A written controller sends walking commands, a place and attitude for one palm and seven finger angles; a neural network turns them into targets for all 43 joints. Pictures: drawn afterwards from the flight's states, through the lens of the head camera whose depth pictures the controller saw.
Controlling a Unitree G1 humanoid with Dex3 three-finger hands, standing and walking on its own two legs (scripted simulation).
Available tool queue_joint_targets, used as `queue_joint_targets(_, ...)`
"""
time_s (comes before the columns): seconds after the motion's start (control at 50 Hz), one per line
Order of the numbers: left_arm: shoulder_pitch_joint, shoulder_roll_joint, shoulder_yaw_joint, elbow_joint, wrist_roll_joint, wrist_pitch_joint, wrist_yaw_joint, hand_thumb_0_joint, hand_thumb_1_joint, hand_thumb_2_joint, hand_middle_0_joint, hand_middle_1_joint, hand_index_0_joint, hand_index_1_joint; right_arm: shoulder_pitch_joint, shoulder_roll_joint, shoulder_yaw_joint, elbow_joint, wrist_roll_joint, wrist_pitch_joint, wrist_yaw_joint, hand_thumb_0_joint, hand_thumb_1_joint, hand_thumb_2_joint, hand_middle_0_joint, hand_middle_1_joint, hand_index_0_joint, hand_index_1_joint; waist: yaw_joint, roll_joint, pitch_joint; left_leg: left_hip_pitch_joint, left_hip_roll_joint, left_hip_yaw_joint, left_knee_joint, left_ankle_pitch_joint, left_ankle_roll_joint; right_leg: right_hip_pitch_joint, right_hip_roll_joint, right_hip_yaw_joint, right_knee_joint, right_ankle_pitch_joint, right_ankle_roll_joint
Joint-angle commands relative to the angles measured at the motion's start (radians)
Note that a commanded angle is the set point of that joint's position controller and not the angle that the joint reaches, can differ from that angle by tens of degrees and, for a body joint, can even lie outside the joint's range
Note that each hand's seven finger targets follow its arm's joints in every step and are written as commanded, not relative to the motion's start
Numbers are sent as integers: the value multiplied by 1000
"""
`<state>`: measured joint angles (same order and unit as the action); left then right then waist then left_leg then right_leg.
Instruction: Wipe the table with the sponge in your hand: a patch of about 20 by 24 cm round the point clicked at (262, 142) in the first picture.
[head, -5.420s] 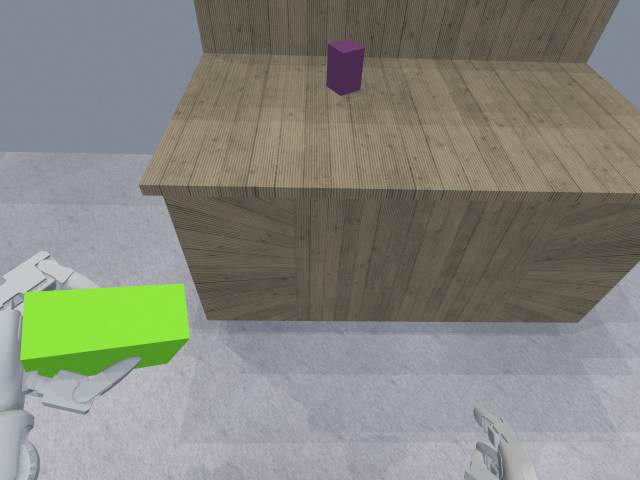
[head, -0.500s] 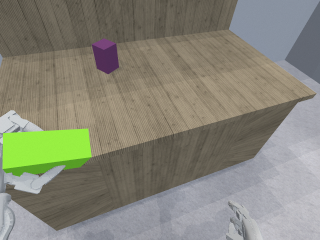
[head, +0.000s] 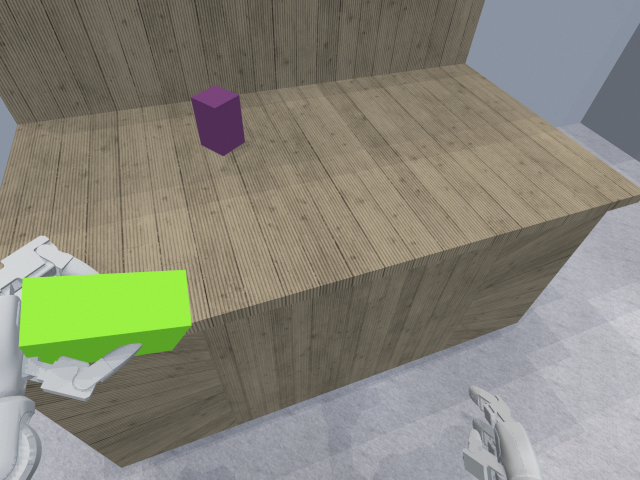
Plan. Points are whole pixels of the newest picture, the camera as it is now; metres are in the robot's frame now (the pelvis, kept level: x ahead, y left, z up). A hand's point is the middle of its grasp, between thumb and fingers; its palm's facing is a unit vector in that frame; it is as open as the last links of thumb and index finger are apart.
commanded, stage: look again from close up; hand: left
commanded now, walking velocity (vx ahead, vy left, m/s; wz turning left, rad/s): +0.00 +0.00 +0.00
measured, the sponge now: (134, 318) +0.23 +0.21 +0.15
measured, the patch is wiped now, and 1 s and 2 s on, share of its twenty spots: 0.00 0.00 0.00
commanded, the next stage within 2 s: shuffle to correct the standing spot in 0.08 s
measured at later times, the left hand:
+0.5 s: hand (80, 313) +0.22 +0.26 +0.15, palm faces +0.42 -0.84 -0.34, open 9.3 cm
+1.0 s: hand (86, 253) +0.28 +0.27 +0.17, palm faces +0.40 -0.82 -0.42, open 9.3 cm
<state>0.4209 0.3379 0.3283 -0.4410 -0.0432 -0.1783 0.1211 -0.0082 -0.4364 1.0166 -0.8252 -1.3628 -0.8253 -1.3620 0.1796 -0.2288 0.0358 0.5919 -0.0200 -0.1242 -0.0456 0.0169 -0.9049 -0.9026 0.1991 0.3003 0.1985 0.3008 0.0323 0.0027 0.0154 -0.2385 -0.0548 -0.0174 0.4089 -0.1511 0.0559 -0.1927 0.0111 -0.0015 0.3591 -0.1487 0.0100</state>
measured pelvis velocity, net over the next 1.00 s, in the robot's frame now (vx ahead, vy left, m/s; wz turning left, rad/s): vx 0.07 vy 0.03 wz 0.03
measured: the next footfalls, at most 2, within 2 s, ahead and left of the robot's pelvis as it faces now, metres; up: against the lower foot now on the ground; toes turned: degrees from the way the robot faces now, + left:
right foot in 1.04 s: +0.18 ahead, -0.03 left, +0.00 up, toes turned +0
left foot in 1.34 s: +0.15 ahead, +0.25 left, +0.00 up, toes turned +3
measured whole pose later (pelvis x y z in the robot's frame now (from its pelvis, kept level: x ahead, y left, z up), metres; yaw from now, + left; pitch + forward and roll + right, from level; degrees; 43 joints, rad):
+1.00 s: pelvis +0.07 +0.03 -0.01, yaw +2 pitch -2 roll +0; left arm 0.46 0.39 0.37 -0.52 -0.06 -0.17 0.12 -0.01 -0.44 1.02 -0.82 -1.37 -0.82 -1.37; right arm 0.19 -0.20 0.02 0.56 -0.02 -0.10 -0.01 0.02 -0.91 -0.90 0.20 0.30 0.20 0.30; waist 0.00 0.01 0.07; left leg -0.15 -0.12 0.05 0.49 -0.30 0.11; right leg -0.35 0.00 -0.16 0.68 -0.33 -0.02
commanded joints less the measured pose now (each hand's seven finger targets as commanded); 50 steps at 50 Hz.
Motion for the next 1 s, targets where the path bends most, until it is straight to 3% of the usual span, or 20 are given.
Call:
queue_joint_targets(0.0,-98,152,83,-212,-7,-62,21,0,100,1300,-1200,-1600,-1200,-1600,-112,-111,-41,-155,8,-52,-16,0,-900,-900,200,300,200,300,-3,61,-110,-3,80,-70,-125,-58,-65,60,-16,10,-47,8,-11)
queue_joint_targets(0.18,-61,163,97,-202,-7,-60,26,0,100,1300,-1200,-1600,-1200,-1600,-113,-108,-42,-153,2,-52,-16,0,-900,-900,200,300,200,300,-2,41,-118,-15,71,-64,-115,-93,-55,79,-25,10,-68,-18,-14)
queue_joint_targets(0.34,-90,175,93,-200,-8,-61,26,0,100,1300,-1200,-1600,-1200,-1600,-106,-120,-59,-146,-2,-45,-12,0,-900,-900,200,300,200,300,-21,5,-41,-85,53,-66,-5,-351,-14,-54,-82,72,-67,-370,-51)
queue_joint_targets(0.44,-94,177,103,-213,-10,-71,26,0,100,1300,-1200,-1600,-1200,-1600,-101,-125,-61,-145,6,-47,-10,0,-900,-900,200,300,200,300,-23,41,-40,-99,76,-123,-13,-370,5,-48,-74,48,50,-317,-57)
queue_joint_targets(0.52,-83,184,114,-249,-8,-84,25,0,100,1300,-1200,-1600,-1200,-1600,-103,-126,-57,-153,11,-52,-6,0,-900,-900,200,300,200,300,-19,145,-59,-56,124,-227,-81,-162,14,-37,-21,-50,256,-80,-29)
queue_joint_targets(0.56,-58,211,136,-260,-9,-89,27,0,100,1300,-1200,-1600,-1200,-1600,-100,-126,-57,-152,11,-55,-2,0,-900,-900,200,300,200,300,-14,117,-98,-4,120,-186,-11,77,7,-14,-31,-59,228,-24,-29)
queue_joint_targets(0.6,-22,192,127,-244,-11,-91,25,0,100,1300,-1200,-1600,-1200,-1600,-95,-125,-62,-153,16,-50,7,0,-900,-900,200,300,200,300,-10,39,-133,-50,100,-124,97,203,-8,93,-61,-29,187,74,-52)
queue_joint_targets(0.62,-12,189,124,-247,-13,-91,24,0,100,1300,-1200,-1600,-1200,-1600,-95,-126,-67,-155,20,-46,12,0,-900,-900,200,300,200,300,-10,-5,-148,-94,78,-91,170,195,-14,142,-98,32,187,120,-78)
queue_joint_targets(0.66,20,207,145,-250,-23,-94,29,0,100,1300,-1200,-1600,-1200,-1600,-85,-130,-76,-153,27,-37,18,0,-900,-900,200,300,200,300,-13,-113,-166,-176,45,-22,333,101,-19,192,-222,181,154,197,-144)
queue_joint_targets(0.7,-18,209,150,-287,-29,-102,34,0,100,1300,-1200,-1600,-1200,-1600,-82,-123,-76,-149,31,-29,27,0,-900,-900,200,300,200,300,-18,-116,-136,-225,44,7,381,-82,-25,179,-316,260,147,197,-185)
queue_joint_targets(0.74,-45,210,162,-296,-31,-100,35,0,100,1300,-1200,-1600,-1200,-1600,-82,-114,-67,-141,30,-14,27,0,-900,-900,200,300,200,300,-37,-40,-79,-76,79,-31,211,-124,-12,-12,-268,176,209,52,-129)
queue_joint_targets(0.76,-48,225,181,-321,-32,-95,33,0,100,1300,-1200,-1600,-1200,-1600,-94,-128,-70,-141,30,-10,18,0,-900,-900,200,300,200,300,-48,85,-86,60,95,-92,96,27,1,-125,-143,57,339,23,-75)
queue_joint_targets(0.78,-48,220,174,-333,-29,-91,31,0,100,1300,-1200,-1600,-1200,-1600,-89,-129,-68,-152,30,-12,12,0,-900,-900,200,300,200,300,-55,232,-86,211,186,-261,-13,301,12,-280,-16,-77,538,-102,-12)
queue_joint_targets(0.8,-79,228,161,-363,-19,-93,28,0,100,1300,-1200,-1600,-1200,-1600,-83,-118,-72,-159,14,-19,14,0,-900,-900,200,300,200,300,-58,301,-103,391,245,-364,-69,609,-12,-472,21,-73,696,-373,-5)
queue_joint_targets(0.82,-81,249,169,-344,-12,-81,27,0,100,1300,-1200,-1600,-1200,-1600,-85,-116,-78,-153,-4,-23,21,0,-900,-900,200,300,200,300,-46,246,-117,420,253,-342,-57,655,-57,-493,5,-49,772,-388,-22)
queue_joint_targets(0.86,-70,218,143,-336,-14,-58,25,0,100,1300,-1200,-1600,-1200,-1600,-88,-112,-80,-164,3,-25,29,0,-900,-900,200,300,200,300,-33,113,-105,381,213,-196,-25,624,-24,-452,-18,-102,647,-333,-20)
queue_joint_targets(0.88,-39,194,126,-306,-13,-49,22,0,100,1300,-1200,-1600,-1200,-1600,-82,-115,-81,-161,6,-27,28,0,-900,-900,200,300,200,300,-31,94,-81,300,186,-157,-36,600,-26,-375,-18,-131,537,-286,-17)
queue_joint_targets(0.94,29,202,144,-278,-28,-49,18,0,100,1300,-1200,-1600,-1200,-1600,-107,-116,-69,-178,2,-32,21,0,-900,-900,200,300,200,300,-5,171,-85,11,126,-27,-18,568,-86,33,-2,-204,225,-133,-36)
queue_joint_targets(0.96,57,233,176,-271,-29,-60,17,0,100,1300,-1200,-1600,-1200,-1600,-124,-122,-66,-183,3,-27,20,0,-900,-900,200,300,200,300,13,149,-135,-69,117,-20,118,532,-87,194,-13,-193,113,-54,-56)
queue_joint_targets(0.98,86,221,179,-237,-33,-66,15,0,100,1300,-1200,-1600,-1200,-1600,-123,-118,-71,-180,16,-16,18,0,-900,-900,200,300,200,300,36,-4,-179,-263,82,-20,415,345,-89,394,-113,-88,41,57,-121)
